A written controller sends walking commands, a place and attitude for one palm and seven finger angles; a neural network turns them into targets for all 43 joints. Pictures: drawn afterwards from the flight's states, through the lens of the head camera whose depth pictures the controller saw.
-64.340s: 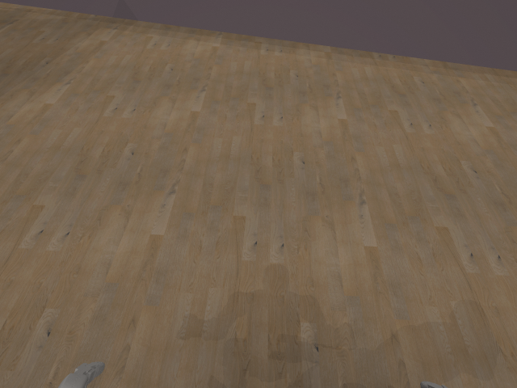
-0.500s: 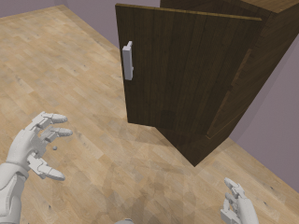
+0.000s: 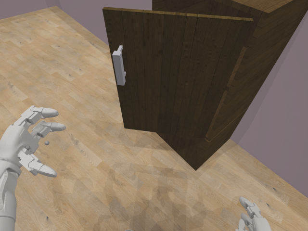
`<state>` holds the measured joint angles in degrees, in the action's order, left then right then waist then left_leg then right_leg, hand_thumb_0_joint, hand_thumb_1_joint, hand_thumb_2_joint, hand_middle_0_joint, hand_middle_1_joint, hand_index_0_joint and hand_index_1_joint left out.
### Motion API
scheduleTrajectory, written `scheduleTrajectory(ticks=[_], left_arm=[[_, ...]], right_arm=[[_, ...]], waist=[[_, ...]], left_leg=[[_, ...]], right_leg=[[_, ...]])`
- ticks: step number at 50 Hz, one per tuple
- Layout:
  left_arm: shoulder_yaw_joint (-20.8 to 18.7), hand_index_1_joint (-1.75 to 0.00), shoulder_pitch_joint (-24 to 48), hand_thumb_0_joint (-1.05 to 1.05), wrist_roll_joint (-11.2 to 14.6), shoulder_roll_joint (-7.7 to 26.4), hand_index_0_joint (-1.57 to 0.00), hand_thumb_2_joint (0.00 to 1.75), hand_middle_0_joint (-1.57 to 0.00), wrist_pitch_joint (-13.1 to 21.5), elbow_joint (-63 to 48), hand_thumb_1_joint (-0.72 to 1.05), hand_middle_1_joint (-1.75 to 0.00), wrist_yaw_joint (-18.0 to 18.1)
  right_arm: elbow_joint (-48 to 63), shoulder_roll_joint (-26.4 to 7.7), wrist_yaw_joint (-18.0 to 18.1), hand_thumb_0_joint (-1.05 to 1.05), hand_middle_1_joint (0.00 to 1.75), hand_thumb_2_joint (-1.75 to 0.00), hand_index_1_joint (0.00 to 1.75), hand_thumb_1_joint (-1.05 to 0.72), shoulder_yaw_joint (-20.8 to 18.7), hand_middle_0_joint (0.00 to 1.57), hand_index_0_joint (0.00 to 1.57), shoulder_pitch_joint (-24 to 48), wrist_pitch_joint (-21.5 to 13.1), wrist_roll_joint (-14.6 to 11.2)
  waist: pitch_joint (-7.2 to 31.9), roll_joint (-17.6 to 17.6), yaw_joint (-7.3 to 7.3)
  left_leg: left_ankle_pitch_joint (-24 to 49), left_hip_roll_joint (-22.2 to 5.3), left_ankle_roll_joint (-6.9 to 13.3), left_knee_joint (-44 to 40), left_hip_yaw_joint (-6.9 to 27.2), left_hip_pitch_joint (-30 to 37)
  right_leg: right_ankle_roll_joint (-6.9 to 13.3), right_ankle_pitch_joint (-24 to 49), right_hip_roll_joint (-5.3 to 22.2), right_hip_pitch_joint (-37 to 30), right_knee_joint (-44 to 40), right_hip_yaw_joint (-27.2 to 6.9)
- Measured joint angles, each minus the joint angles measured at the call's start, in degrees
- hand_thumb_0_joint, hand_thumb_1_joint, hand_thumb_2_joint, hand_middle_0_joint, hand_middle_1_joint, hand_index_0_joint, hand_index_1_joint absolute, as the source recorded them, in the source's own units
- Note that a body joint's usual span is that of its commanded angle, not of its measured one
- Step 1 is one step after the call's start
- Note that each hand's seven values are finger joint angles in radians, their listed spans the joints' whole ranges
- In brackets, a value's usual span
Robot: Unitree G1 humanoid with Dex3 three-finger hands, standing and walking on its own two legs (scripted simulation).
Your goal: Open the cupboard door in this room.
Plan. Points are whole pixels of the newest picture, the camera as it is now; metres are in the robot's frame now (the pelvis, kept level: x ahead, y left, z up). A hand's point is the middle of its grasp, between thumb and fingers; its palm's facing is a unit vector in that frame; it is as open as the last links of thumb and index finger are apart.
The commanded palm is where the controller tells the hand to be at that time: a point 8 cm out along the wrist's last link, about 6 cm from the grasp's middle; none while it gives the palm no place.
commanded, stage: raise the hand with hooked fingers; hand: left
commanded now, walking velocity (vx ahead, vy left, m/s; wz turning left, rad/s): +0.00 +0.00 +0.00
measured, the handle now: (121, 65) +0.61 +0.16 +0.08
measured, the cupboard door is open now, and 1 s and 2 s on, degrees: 41 41 41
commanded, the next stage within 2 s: move the hooked fingers beside the handle in 0.20 s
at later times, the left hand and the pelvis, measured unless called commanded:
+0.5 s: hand (53, 134) +0.31 +0.26 +0.10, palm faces -0.03 -1.00 -0.01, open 14.0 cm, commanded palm +0.30 +0.31 +0.10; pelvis +0.00 -0.01 +0.00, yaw +1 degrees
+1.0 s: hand (72, 105) +0.41 +0.25 +0.10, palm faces -0.10 -1.00 -0.01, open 14.0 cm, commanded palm +0.39 +0.30 +0.10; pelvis +0.01 +0.00 -0.01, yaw -1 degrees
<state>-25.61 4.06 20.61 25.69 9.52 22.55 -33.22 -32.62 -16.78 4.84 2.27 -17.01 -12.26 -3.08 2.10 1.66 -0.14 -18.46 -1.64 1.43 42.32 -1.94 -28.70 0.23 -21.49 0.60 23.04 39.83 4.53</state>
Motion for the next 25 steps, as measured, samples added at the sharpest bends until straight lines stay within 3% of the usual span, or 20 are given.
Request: scheduleTrajectory(ticks=[18, 25], left_arm=[[0.33, -1.20, 1.62, -0.01, 0.51, 0.18, -0.30, 0.30, -0.30, 0.19, 3.05, -0.50, -1.20, -0.73], [1.13, -1.20, 9.65, -0.01, -0.68, 1.38, -0.30, 0.30, -0.30, 1.06, 10.44, -0.50, -1.20, -0.51]], right_arm=[[-0.14, 0.27, 0.44, 0.01, 0.30, -0.89, 0.30, -0.90, 0.25, 0.20, 0.21, 1.48, 0.23, -0.34], [-1.29, -0.11, 1.32, 0.01, 0.30, -0.89, 0.30, -0.90, 0.48, 0.20, 0.21, 1.82, 0.94, -0.46]], waist=[[0.63, 0.58, 0.55], [-0.25, 0.11, 0.45]], left_leg=[[0.10, -0.47, -0.90, -0.32, 0.43, 0.21], [0.13, -0.45, -1.02, 0.92, 1.25, -1.56]], right_leg=[[0.79, -0.40, -0.53, 0.04, 0.33, 0.32], [0.95, -0.56, -0.54, 1.39, 1.32, 1.09]])
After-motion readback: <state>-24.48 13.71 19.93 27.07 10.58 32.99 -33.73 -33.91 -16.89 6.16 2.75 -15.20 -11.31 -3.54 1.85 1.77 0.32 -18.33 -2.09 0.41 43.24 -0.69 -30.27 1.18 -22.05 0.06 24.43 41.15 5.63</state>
